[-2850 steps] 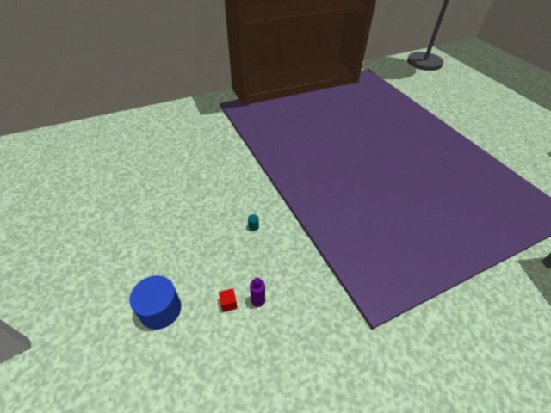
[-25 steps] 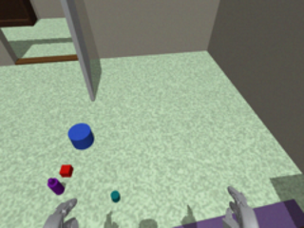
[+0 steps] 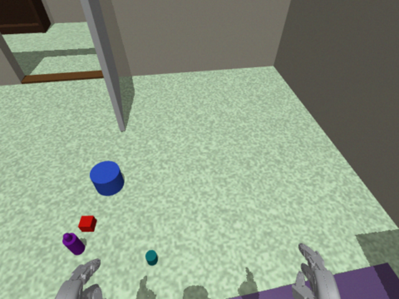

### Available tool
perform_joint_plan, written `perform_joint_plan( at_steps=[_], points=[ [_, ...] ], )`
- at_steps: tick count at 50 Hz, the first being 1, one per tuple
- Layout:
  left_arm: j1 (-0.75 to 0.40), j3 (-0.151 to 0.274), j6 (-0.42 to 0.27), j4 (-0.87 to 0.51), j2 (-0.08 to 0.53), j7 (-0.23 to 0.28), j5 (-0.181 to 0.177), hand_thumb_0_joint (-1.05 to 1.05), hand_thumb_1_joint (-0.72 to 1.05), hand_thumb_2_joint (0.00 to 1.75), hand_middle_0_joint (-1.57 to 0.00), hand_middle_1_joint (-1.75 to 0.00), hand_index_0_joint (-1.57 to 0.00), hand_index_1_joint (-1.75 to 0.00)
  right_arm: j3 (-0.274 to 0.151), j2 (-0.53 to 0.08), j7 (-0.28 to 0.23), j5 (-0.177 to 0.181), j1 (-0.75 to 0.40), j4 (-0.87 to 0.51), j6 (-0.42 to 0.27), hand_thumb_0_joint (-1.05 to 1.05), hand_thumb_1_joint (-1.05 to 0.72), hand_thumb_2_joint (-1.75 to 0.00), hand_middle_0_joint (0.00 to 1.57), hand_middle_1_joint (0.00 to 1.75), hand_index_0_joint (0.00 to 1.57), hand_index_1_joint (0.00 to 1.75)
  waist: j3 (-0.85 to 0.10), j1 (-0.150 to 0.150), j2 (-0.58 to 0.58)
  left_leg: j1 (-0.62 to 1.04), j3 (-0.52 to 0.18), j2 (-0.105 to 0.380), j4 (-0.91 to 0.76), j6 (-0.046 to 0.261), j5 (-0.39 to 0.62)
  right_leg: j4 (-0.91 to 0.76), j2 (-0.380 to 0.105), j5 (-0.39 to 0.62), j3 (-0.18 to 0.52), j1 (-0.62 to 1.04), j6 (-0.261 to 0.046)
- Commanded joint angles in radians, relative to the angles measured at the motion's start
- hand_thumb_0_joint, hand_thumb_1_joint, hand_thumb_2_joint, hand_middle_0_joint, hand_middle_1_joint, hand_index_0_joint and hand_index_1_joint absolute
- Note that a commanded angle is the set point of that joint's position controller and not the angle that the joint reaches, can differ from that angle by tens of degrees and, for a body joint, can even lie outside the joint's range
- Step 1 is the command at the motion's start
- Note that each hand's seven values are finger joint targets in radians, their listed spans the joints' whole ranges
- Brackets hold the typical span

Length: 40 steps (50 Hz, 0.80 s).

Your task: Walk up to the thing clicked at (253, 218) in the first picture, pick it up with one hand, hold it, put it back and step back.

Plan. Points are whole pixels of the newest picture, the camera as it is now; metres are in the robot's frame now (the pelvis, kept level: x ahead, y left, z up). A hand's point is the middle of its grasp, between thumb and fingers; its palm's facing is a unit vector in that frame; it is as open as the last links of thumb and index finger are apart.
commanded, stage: home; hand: left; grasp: from above
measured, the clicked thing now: (151, 257) +0.46 +0.19 -0.70
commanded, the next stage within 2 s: stand in 0.62 s
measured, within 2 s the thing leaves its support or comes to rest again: neither
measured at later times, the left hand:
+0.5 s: hand out of the picture +0.16 +0.18 -0.05, palm faces +0.03 -0.98 -0.20, open 7.4 cm
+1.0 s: hand out of the picture +0.12 +0.23 -0.10, palm faces +0.00 -0.95 -0.32, open 7.4 cm
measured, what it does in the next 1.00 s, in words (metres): stands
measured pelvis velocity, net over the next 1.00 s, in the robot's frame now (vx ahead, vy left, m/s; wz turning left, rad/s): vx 0.00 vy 0.01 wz -0.01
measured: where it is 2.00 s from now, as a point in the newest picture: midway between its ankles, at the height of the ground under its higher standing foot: outside the picture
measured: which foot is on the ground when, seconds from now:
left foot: down 0.00-1.00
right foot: down 0.00-1.00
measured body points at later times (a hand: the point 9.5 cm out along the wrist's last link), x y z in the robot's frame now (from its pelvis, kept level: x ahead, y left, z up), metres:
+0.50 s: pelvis +0.00 +0.01 +0.00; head +0.01 +0.01 +0.45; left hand +0.15 +0.24 -0.03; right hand +0.15 -0.24 -0.06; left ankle +0.00 +0.12 -0.68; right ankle +0.01 -0.11 -0.68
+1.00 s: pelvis +0.00 +0.01 +0.03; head +0.01 +0.01 +0.48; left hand +0.12 +0.28 -0.08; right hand +0.11 -0.27 -0.08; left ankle +0.00 +0.12 -0.68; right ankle +0.01 -0.11 -0.68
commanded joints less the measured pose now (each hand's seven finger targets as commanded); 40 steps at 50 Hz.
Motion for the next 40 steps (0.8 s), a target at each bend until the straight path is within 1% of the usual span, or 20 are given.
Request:
perform_joint_plan(
  at_steps=[1,3,7,9,12,14,15,17,22,24,25,29,32,34,35,36,37,38,39,40],
  points=[
    [-0.024,0.071,-0.046,-0.2,0.114,0.012,0.007,0.0,0.9,0.9,-0.2,-0.3,-0.2,-0.3,-0.058,-0.126,-0.009,-0.001,-0.071,-0.171,-0.057,0.0,-0.9,-0.9,0.2,0.3,0.2,0.3,-0.083,0.006,-0.013,0.076,0.019,-0.014,-0.146,0.024,0.238,-0.16,-0.006,0.209,0.009,0.076,0.005],
    [-0.009,0.071,-0.042,-0.188,0.113,0.012,0.007,0.0,0.9,0.9,-0.2,-0.3,-0.2,-0.3,-0.058,-0.13,-0.008,-0.002,-0.065,-0.165,-0.056,0.0,-0.9,-0.9,0.2,0.3,0.2,0.3,-0.077,0.002,-0.006,0.079,0.015,-0.012,-0.15,0.022,0.255,-0.15,-0.003,0.219,0.005,0.075,0.004],
    [-0.039,0.066,-0.039,-0.195,0.112,0.012,0.008,0.0,0.9,0.9,-0.2,-0.3,-0.2,-0.3,-0.055,-0.124,-0.007,0.001,-0.078,-0.17,-0.056,0.0,-0.9,-0.9,0.2,0.3,0.2,0.3,-0.035,0.001,-0.004,0.056,0.014,-0.013,-0.166,0.024,0.165,-0.171,-0.005,0.14,0.005,0.052,0.008],
    [-0.022,0.074,-0.039,-0.201,0.118,0.015,0.009,0.0,0.9,0.9,-0.2,-0.3,-0.2,-0.3,-0.056,-0.124,-0.009,0.001,-0.075,-0.175,-0.054,0.0,-0.9,-0.9,0.2,0.3,0.2,0.3,-0.05,0.006,-0.003,0.056,0.016,-0.015,-0.165,0.025,0.168,-0.17,-0.005,0.144,0.006,0.059,0.006],
    [-0.013,0.054,-0.035,-0.191,0.089,0.011,0.004,0.0,0.9,0.9,-0.2,-0.3,-0.2,-0.3,-0.051,-0.117,-0.005,0.001,-0.064,-0.163,-0.054,0.0,-0.9,-0.9,0.2,0.3,0.2,0.3,-0.048,0.001,-0.005,0.064,0.009,-0.011,-0.168,0.022,0.181,-0.16,-0.001,0.152,0.0,0.058,0.005],
    [-0.022,0.069,-0.039,-0.21,0.114,0.015,0.007,0.0,0.9,0.9,-0.2,-0.3,-0.2,-0.3,-0.057,-0.126,-0.005,0.002,-0.07,-0.171,-0.052,0.0,-0.9,-0.9,0.2,0.3,0.2,0.3,-0.073,0.004,0.021,0.073,0.002,-0.008,-0.175,0.018,0.183,-0.151,0.001,0.153,-0.002,0.055,0.002],
    [-0.022,0.048,-0.038,-0.184,0.095,0.012,0.01,0.0,0.9,0.9,-0.2,-0.3,-0.2,-0.3,-0.054,-0.123,-0.003,0.002,-0.07,-0.161,-0.05,0.0,-0.9,-0.9,0.2,0.3,0.2,0.3,-0.025,-0.002,0.021,0.058,-0.003,-0.004,-0.189,0.016,0.147,-0.151,0.003,0.119,-0.003,0.029,0.002],
    [-0.026,0.062,-0.043,-0.212,0.107,0.012,0.005,0.0,0.9,0.9,-0.2,-0.3,-0.2,-0.3,-0.056,-0.125,-0.003,0.002,-0.067,-0.165,-0.049,0.0,-0.9,-0.9,0.2,0.3,0.2,0.3,-0.071,0.002,0.033,0.074,-0.017,0.001,-0.19,0.013,0.175,-0.136,0.003,0.142,-0.007,0.043,0.0],
    [-0.041,0.071,-0.049,-0.222,0.115,0.017,0.004,0.0,0.9,0.9,-0.2,-0.3,-0.2,-0.3,-0.056,-0.128,-0.003,0.002,-0.079,-0.181,-0.052,0.0,-0.9,-0.9,0.2,0.3,0.2,0.3,-0.039,0.003,0.008,0.053,-0.014,-0.002,-0.187,0.018,0.13,-0.15,0.004,0.109,-0.007,0.037,0.003],
    [-0.017,0.052,-0.046,-0.196,0.092,0.012,0.003,0.0,0.9,0.9,-0.2,-0.3,-0.2,-0.3,-0.052,-0.121,-0.002,0.003,-0.064,-0.167,-0.048,0.0,-0.9,-0.9,0.2,0.3,0.2,0.3,-0.041,0.001,0.01,0.057,-0.015,0.0,-0.189,0.016,0.141,-0.143,0.004,0.118,-0.006,0.032,0.001],
    [-0.024,0.065,-0.048,-0.223,0.108,0.014,0.004,0.0,0.9,0.9,-0.2,-0.3,-0.2,-0.3,-0.057,-0.126,-0.003,0.003,-0.068,-0.177,-0.048,0.0,-0.9,-0.9,0.2,0.3,0.2,0.3,-0.081,0.004,0.023,0.073,-0.015,0.0,-0.183,0.014,0.165,-0.137,0.004,0.136,-0.004,0.042,0.0],
    [-0.006,0.071,-0.047,-0.217,0.109,0.015,0.002,0.0,0.9,0.9,-0.2,-0.3,-0.2,-0.3,-0.061,-0.127,-0.004,0.001,-0.064,-0.184,-0.047,0.0,-0.9,-0.9,0.2,0.3,0.2,0.3,-0.103,0.002,-0.003,0.078,-0.002,-0.008,-0.154,0.018,0.244,-0.136,0.003,0.202,-0.007,0.067,0.001],
    [-0.021,0.07,-0.048,-0.224,0.117,0.017,0.008,0.0,0.9,0.9,-0.2,-0.3,-0.2,-0.3,-0.06,-0.125,-0.005,0.0,-0.061,-0.183,-0.047,0.0,-0.9,-0.9,0.2,0.3,0.2,0.3,-0.098,0.0,0.001,0.08,0.009,-0.011,-0.146,0.021,0.241,-0.144,0.0,0.207,0.001,0.064,0.002],
    [-0.001,0.045,-0.039,-0.172,0.08,0.011,0.004,0.0,0.9,0.9,-0.2,-0.3,-0.2,-0.3,-0.052,-0.115,-0.002,0.001,-0.055,-0.165,-0.046,0.0,-0.9,-0.9,0.2,0.3,0.2,0.3,-0.057,-0.009,-0.009,0.064,0.005,-0.009,-0.157,0.019,0.204,-0.147,0.003,0.171,-0.002,0.042,0.004],
    [-0.034,0.076,-0.043,-0.227,0.118,0.014,0.004,0.0,0.9,0.9,-0.2,-0.3,-0.2,-0.3,-0.058,-0.123,-0.003,0.002,-0.063,-0.179,-0.047,0.0,-0.9,-0.9,0.2,0.3,0.2,0.3,-0.056,0.002,0.002,0.06,0.005,-0.009,-0.16,0.02,0.192,-0.151,0.001,0.161,-0.002,0.045,0.004],
    [-0.318,0.065,-0.249,0.123,0.181,0.048,0.126,0.0,0.9,0.9,-0.2,-0.3,-0.2,-0.3,-0.099,-0.224,0.057,-0.128,-0.138,0.078,0.061,0.0,-0.9,-0.9,0.2,0.3,0.2,0.3,0.168,0.069,-0.045,0.105,-0.047,0.044,-0.262,0.056,0.355,-0.187,-0.079,0.167,0.106,0.203,-0.044],
    [-0.232,0.085,-0.318,0.315,0.201,0.042,0.127,0.0,0.9,0.9,-0.2,-0.3,-0.2,-0.3,-0.115,-0.232,0.086,-0.129,-0.155,0.09,0.102,0.0,-0.9,-0.9,0.2,0.3,0.2,0.3,0.093,0.074,-0.106,0.167,-0.012,0.03,-0.251,0.063,0.373,-0.235,-0.096,0.185,0.159,0.236,-0.07],
    [-0.222,0.084,-0.353,0.368,0.214,0.037,0.132,0.0,0.9,0.9,-0.2,-0.3,-0.2,-0.3,-0.113,-0.228,0.103,-0.126,-0.136,0.086,0.12,0.0,-0.9,-0.9,0.2,0.3,0.2,0.3,0.059,0.056,-0.135,0.217,-0.003,0.022,-0.242,0.063,0.378,-0.249,-0.109,0.213,0.186,0.235,-0.082],
    [-0.254,0.072,-0.371,0.396,0.197,0.029,0.126,0.0,0.9,0.9,-0.2,-0.3,-0.2,-0.3,-0.106,-0.226,0.114,-0.131,-0.11,0.083,0.131,0.0,-0.9,-0.9,0.2,0.3,0.2,0.3,0.059,0.031,-0.063,0.221,-0.031,0.029,-0.272,0.061,0.36,-0.242,-0.09,0.238,0.175,0.232,-0.071],
    [-0.26,0.064,-0.386,0.437,0.196,0.023,0.122,0.0,0.9,0.9,-0.2,-0.3,-0.2,-0.3,-0.1,-0.215,0.129,-0.114,-0.117,0.101,0.136,0.0,-0.9,-0.9,0.2,0.3,0.2,0.3,0.041,0.047,-0.006,0.256,-0.051,0.031,-0.304,0.068,0.348,-0.229,-0.095,0.261,0.161,0.285,-0.057]
  ],
)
